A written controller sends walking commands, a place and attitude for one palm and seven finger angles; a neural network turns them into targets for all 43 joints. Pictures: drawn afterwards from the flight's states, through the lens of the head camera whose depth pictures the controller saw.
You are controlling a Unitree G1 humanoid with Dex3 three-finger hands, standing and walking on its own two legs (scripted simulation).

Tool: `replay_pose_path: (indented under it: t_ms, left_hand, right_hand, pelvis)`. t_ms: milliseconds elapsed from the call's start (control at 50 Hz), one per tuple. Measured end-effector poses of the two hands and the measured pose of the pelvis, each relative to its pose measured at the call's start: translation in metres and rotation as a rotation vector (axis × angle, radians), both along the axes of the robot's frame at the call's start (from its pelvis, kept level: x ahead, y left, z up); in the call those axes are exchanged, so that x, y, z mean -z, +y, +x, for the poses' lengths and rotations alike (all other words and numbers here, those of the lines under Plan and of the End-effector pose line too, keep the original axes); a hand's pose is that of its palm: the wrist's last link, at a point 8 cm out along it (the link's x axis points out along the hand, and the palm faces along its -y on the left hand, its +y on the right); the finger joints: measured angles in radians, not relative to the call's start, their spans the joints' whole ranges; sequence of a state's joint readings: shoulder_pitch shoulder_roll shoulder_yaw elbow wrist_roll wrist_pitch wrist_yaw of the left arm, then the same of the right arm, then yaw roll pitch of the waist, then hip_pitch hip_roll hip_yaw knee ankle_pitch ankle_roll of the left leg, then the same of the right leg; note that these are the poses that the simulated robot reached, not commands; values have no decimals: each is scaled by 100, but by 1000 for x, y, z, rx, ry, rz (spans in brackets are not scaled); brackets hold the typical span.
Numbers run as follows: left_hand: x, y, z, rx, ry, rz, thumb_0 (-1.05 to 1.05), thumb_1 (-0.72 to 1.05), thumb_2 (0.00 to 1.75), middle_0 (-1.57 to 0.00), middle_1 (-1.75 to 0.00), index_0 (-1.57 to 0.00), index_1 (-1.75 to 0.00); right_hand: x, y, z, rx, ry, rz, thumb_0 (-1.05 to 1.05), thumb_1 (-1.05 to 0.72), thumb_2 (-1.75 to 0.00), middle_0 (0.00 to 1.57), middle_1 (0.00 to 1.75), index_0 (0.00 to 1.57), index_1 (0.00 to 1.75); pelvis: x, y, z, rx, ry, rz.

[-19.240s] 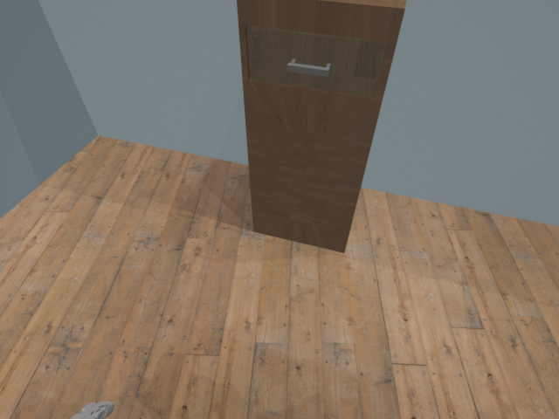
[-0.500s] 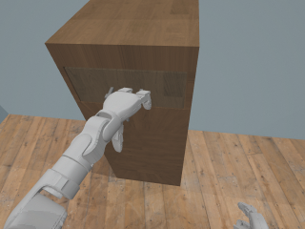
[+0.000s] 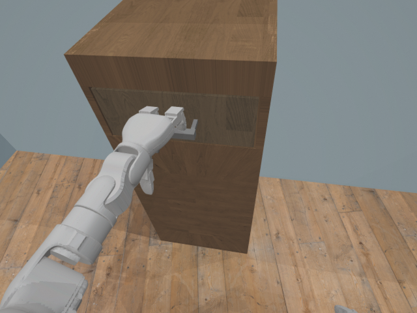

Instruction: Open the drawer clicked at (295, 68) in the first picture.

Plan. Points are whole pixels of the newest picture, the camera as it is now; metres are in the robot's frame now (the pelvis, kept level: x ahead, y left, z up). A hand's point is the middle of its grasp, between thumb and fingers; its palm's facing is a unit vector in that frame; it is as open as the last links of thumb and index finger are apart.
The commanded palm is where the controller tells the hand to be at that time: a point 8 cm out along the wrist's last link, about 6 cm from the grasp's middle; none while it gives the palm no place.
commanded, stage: lower the fingers behind the handle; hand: left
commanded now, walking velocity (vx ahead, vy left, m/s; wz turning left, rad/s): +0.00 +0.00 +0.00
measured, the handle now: (172, 127) +0.50 +0.13 +0.07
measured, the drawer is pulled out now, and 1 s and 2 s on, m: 0.00 0.00 0.02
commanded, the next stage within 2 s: close the thumb around the handle in 1.12 s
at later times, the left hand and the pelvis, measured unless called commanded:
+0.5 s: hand (163, 146) +0.43 +0.14 +0.08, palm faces -0.02 -0.02 -1.00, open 13.9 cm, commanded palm +0.40 +0.14 +0.12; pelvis +0.00 -0.01 +0.00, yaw -3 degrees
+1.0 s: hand (165, 152) +0.43 +0.13 +0.06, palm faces +0.00 -0.04 -1.00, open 14.2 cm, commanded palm +0.40 +0.14 +0.11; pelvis +0.01 +0.00 -0.01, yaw -3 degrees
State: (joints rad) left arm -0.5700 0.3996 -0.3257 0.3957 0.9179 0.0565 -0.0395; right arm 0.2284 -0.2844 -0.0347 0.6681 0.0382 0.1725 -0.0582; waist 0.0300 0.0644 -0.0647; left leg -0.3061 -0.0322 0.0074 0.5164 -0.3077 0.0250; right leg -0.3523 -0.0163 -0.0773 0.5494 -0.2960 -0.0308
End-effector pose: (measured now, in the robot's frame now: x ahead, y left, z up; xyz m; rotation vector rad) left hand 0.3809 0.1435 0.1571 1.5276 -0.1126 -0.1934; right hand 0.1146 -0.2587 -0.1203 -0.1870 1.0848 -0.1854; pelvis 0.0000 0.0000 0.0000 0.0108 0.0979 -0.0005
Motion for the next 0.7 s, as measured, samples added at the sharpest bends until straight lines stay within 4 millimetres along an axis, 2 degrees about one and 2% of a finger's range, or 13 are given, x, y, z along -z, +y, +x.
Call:
replay_pose_path:
  t_ms: [80, 140, 200, 320, 440, 600, 700]
  left_hand:
    - [3, -31, 6, 102, -53, -50, -1, -49, 30, -32, -120, -26, -119]
    - [14, -40, 16, 74, -67, -79, 0, -49, 30, -32, -120, -28, -120]
    - [24, -34, 25, 5, -92, -53, 0, -49, 30, -32, -120, -29, -120]
    - [28, -7, 31, -135, -100, 25, 0, -48, 30, -29, -119, -31, -120]
    - [25, -6, 32, -159, -43, 17, 0, -48, 30, -26, -118, -30, -120]
    - [27, -3, 31, -113, -31, -3, 0, -48, 30, -23, -119, -26, -118]
    - [31, 0, 25, -94, -62, -30, 0, -48, 30, -20, -118, -24, -117]
  right_hand:
    - [-5, -1, 8, 11, -43, 5, 1, -90, -90, 20, 30, 20, 30]
    - [-6, 2, 9, 24, -66, 25, 1, -90, -90, 20, 30, 20, 30]
    - [-4, 7, 5, 40, -68, 48, 0, -90, -90, 20, 30, 20, 30]
    - [8, 12, -12, 72, -15, 89, 0, -90, -90, 20, 30, 20, 30]
    - [11, 3, -25, 86, 40, 70, 1, -90, -90, 20, 30, 20, 30]
    - [3, -18, -21, 80, 31, 13, 1, -90, -90, 20, 30, 20, 30]
    - [-1, -21, -11, 70, 8, 2, 1, -90, -90, 20, 30, 20, 30]
  pelvis:
    - [2, 1, -3, 15, 10, 1]
    - [3, 0, -5, 39, 26, 6]
    - [3, -2, -6, 60, 44, 10]
    - [2, -6, -3, 67, 58, 10]
    - [1, -10, 2, 49, 48, 7]
    - [3, -12, 5, 46, 52, 7]
    - [5, -12, 7, 47, 62, 5]
